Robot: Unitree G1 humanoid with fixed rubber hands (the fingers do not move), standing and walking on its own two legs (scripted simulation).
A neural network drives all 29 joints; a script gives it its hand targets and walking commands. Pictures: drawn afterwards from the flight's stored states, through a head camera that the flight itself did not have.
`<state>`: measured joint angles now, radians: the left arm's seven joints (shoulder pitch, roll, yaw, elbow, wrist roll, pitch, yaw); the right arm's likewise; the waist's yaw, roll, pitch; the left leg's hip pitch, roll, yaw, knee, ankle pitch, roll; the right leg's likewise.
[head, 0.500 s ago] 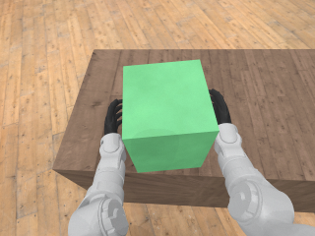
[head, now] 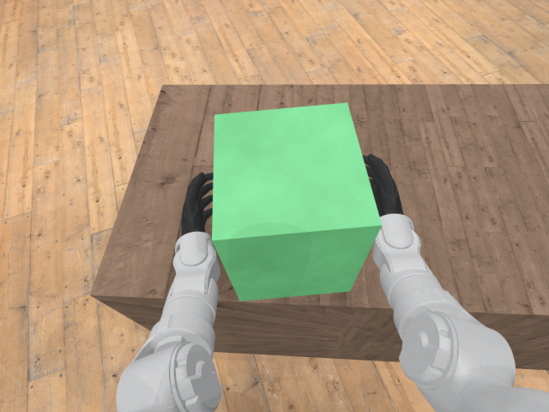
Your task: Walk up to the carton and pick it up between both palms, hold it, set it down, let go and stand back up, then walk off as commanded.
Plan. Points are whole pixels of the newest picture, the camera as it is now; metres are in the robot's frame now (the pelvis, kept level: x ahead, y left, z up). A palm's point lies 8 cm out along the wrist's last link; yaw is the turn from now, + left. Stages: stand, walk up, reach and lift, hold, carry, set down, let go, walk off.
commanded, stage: reach and lift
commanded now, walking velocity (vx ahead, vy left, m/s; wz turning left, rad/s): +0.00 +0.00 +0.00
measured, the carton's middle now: (288, 211) +0.42 +0.04 -0.02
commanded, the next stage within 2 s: none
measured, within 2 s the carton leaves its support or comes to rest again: leaves its support in 1.06 s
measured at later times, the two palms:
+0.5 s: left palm (195, 235) +0.36 +0.17 +0.01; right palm (388, 211) +0.40 -0.11 +0.02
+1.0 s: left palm (196, 237) +0.36 +0.17 +0.01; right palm (389, 213) +0.40 -0.12 +0.02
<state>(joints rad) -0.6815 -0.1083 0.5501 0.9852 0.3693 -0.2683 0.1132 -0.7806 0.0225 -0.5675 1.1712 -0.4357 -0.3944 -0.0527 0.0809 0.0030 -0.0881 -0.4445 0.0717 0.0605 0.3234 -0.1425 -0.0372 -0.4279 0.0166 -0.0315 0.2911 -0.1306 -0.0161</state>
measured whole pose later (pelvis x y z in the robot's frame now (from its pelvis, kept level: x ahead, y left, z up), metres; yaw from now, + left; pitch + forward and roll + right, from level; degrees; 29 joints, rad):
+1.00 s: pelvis -0.02 +0.00 -0.01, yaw +1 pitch +20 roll -1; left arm -0.70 -0.01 0.27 1.23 0.03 -0.39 0.19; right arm -0.81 -0.07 -0.20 1.34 -0.18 -0.42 -0.15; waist 0.05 0.04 -0.25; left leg -0.64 0.07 0.04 0.45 -0.17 -0.03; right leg -0.60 0.01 -0.06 0.40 -0.15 -0.01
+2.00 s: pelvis -0.04 +0.01 +0.00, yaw +5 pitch -2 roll -1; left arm -0.65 0.00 0.23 0.50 0.18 0.48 0.12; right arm -0.77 -0.04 -0.11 0.87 0.14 0.19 -0.16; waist -0.05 -0.03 -0.06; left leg -0.20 0.04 -0.02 0.40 -0.16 -0.02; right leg -0.12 0.00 -0.08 0.32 -0.15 0.00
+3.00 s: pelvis -0.03 +0.01 +0.00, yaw +4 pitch -6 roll -1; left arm -0.68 -0.02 0.29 0.28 0.24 0.69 0.05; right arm -0.78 -0.08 -0.01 0.63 0.25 0.41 -0.25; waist -0.09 -0.01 -0.04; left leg -0.10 0.03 -0.03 0.38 -0.18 -0.02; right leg -0.04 0.00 -0.05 0.30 -0.16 0.01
